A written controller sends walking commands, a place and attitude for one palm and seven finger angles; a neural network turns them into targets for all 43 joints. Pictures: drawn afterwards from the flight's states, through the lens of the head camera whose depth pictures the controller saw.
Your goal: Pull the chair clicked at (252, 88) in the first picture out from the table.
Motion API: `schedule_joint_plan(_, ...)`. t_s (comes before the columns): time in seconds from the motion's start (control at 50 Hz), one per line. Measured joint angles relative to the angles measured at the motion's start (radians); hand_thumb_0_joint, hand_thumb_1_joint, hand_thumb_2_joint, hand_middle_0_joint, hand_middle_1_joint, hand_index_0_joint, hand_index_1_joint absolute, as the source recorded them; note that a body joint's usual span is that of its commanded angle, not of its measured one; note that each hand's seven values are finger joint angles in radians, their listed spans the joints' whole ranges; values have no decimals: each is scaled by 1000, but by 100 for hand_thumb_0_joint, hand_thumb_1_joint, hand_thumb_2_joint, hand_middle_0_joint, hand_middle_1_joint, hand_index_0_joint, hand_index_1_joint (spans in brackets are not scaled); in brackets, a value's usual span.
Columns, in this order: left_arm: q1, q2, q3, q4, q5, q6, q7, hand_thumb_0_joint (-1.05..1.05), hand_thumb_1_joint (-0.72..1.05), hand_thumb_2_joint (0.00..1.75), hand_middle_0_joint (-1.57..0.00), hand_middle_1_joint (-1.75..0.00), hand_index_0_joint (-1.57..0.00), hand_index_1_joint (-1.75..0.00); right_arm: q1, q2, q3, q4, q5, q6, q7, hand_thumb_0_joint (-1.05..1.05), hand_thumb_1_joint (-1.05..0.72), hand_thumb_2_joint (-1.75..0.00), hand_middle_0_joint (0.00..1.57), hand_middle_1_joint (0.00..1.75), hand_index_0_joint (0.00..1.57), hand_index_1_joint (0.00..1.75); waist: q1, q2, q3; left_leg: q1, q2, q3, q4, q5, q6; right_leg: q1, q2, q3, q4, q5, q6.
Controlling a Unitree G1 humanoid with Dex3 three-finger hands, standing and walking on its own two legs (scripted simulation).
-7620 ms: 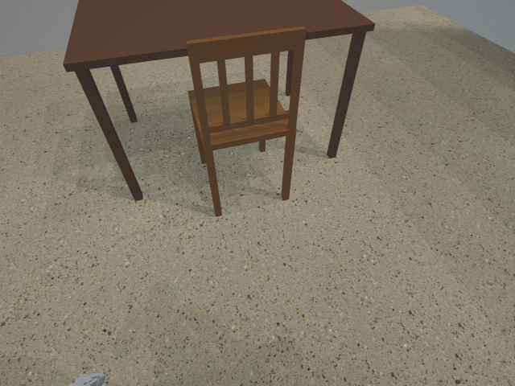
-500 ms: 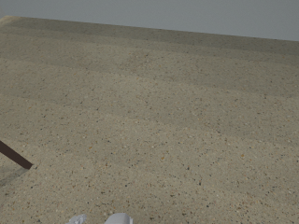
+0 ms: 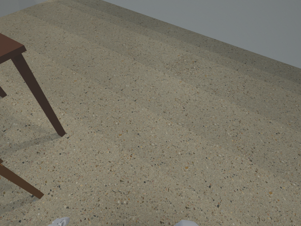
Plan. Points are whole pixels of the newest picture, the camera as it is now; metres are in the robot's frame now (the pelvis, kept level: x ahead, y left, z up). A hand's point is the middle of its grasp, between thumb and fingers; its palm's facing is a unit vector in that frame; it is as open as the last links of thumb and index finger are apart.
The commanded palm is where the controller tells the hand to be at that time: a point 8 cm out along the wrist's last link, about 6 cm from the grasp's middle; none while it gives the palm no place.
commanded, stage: turn to face it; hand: left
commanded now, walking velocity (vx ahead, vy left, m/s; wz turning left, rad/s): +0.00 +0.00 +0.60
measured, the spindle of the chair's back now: out of the picture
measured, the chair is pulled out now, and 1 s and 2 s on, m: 0.00 0.00 0.00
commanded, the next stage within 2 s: take the last steps up to it in 1.52 s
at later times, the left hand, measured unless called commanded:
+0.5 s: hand out of the picture +0.00 +0.16 -0.15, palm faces +0.32 -0.91 -0.28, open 7.4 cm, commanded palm none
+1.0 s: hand out of the picture -0.11 +0.23 -0.16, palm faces +0.60 -0.76 -0.26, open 7.4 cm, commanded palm none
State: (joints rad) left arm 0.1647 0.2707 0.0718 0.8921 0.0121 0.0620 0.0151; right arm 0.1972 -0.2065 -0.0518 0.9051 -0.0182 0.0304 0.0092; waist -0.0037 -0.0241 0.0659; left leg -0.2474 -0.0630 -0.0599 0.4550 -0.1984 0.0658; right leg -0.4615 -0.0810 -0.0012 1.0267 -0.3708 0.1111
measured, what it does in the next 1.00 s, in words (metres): steps on the spot, turning left: right foot, then left foot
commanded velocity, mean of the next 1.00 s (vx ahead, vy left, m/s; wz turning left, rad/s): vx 0.00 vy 0.00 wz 0.60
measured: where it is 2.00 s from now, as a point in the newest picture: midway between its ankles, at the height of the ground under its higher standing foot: outside the picture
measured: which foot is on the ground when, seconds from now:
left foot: down 0.00-0.22, up 0.24-0.66, down 0.68-1.00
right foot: up 0.00-0.20, down 0.22-0.68, up 0.70-1.00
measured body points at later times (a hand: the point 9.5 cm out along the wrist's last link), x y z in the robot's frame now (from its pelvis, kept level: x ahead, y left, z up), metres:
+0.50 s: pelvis -0.02 -0.06 +0.00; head +0.01 -0.08 +0.45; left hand -0.02 +0.20 -0.13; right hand +0.11 -0.30 -0.16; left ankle -0.07 +0.10 -0.66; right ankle +0.01 -0.16 -0.74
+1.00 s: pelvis -0.05 -0.01 +0.00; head -0.04 +0.02 +0.45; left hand -0.14 +0.26 -0.14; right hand +0.18 -0.16 -0.13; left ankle -0.08 +0.07 -0.74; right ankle +0.05 -0.15 -0.67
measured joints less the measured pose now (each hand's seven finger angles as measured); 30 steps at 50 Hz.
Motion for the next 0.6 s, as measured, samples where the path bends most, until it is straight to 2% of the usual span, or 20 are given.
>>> schedule_joint_plan(0.14, -45, -31, -14, -32, -8, -7, 6, 0, 91, 90, -20, -30, -19, -30, 35, -3, -14, 15, -7, 14, 1, 1, -91, -90, 21, 30, 20, 30, -35, 36, -4, -39, -24, -82, 24, 12, -25, 84, 52, 13, -205, -52, -19)
schedule_joint_plan(0.18, -51, -41, -21, -44, -12, -16, 7, 0, 91, 90, -20, -30, -19, -30, 44, -10, -21, 19, -6, 20, 1, 1, -91, -90, 21, 30, 20, 30, -41, 49, -5, -57, -31, -107, 42, 10, -38, 130, 70, 11, -308, -28, -29)
schedule_joint_plan(0.22, -43, -46, -29, -61, -13, -31, 7, 0, 91, 90, -20, -30, -20, -30, 57, -17, -28, 20, 0, 25, 2, 1, -91, -90, 21, 30, 20, 30, -40, 52, -16, -86, -48, -127, 83, -3, -56, 203, 73, 5, -474, 49, -42)
schedule_joint_plan(0.26, -37, -60, -36, -63, -5, -41, 11, 0, 91, 90, -21, -30, -20, -30, 56, -30, -40, 25, 3, 34, 2, 1, -91, -90, 21, 30, 20, 30, -38, 74, -10, -144, -43, -112, 229, -152, -79, 210, 78, -18, -483, 73, -93)
schedule_joint_plan(0.3, -18, -70, -44, -63, -3, -40, 11, 0, 91, 90, -21, -30, -20, -30, 57, -41, -49, 30, -3, 44, 5, 1, -91, -90, 20, 29, 20, 30, -39, 76, -10, -208, -35, -63, 431, -242, -94, 224, 61, -44, -482, 73, -123)
schedule_joint_plan(0.34, 2, -78, -46, -56, -2, -38, 11, 0, 91, 90, -21, -30, -20, -30, 56, -52, -54, 32, -6, 49, 12, 1, -91, -90, 20, 29, 20, 30, -40, 73, -9, -253, -8, -18, 595, -224, -110, 249, 43, -67, -505, 80, -130)
schedule_joint_plan(0.4, 26, -84, -48, -43, 0, -42, 10, 0, 91, 90, -21, -30, -20, -30, 51, -64, -57, 34, -6, 53, 21, 1, -91, -90, 20, 29, 20, 30, -39, 66, -2, -275, 40, 16, 710, -179, -133, 275, 18, -103, -526, 87, -129)
schedule_joint_plan(0.48, 53, -85, -49, -27, 5, -45, 8, 0, 91, 90, -21, -30, -20, -30, 30, -73, -55, 42, -5, 63, 24, 1, -91, -90, 20, 29, 20, 30, -26, 48, 11, -241, 85, 37, 661, -194, -151, 287, -18, -149, -526, 82, -122)
schedule_joint_plan(0.6, 91, -59, -40, -4, 13, -40, 2, 0, 91, 90, -21, -30, -20, -30, -39, -72, -38, 35, 3, 58, 24, 1, -91, -90, 20, 29, 19, 30, 14, 16, 33, -137, 97, 90, 417, -249, -141, 269, -72, -211, -486, 63, -95)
